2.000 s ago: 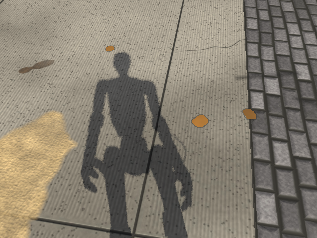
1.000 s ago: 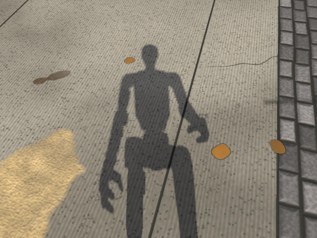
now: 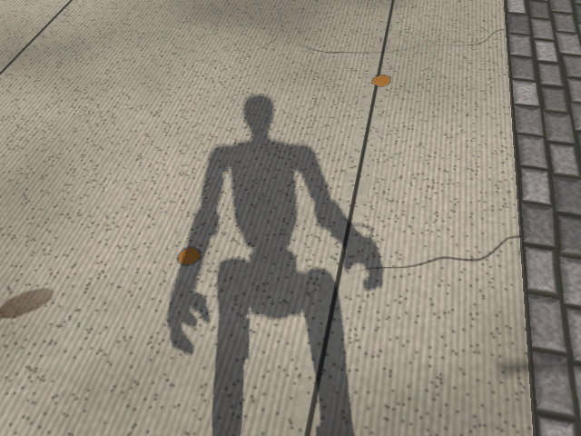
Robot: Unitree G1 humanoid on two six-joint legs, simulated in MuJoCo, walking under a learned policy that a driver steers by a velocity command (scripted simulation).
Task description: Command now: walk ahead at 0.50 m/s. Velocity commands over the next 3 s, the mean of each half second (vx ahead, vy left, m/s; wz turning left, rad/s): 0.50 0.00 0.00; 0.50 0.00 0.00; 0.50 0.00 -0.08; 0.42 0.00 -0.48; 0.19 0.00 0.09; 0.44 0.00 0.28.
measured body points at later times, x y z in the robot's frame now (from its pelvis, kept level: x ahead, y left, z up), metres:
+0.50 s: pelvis +0.29 +0.08 +0.00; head +0.30 +0.09 +0.45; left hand +0.41 +0.34 -0.13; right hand +0.31 -0.19 -0.14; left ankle +0.28 +0.15 -0.75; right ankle +0.37 -0.10 -0.67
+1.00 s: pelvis +0.57 +0.00 +0.00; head +0.59 -0.01 +0.44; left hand +0.62 +0.27 -0.13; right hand +0.66 -0.27 -0.14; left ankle +0.58 +0.17 -0.66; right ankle +0.60 -0.08 -0.75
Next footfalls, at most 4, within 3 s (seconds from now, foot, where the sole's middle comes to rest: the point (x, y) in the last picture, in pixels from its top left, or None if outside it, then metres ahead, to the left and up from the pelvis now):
0.22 left None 0.32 0.16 -0.79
0.80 right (360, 385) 0.64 -0.08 -0.79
1.36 left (268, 275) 0.95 0.16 -0.79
1.90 right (364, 208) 1.21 -0.11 -0.79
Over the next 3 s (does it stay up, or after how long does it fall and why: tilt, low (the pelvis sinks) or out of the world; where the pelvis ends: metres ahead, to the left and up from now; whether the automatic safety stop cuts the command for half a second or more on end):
stays up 1.50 -0.03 -0.03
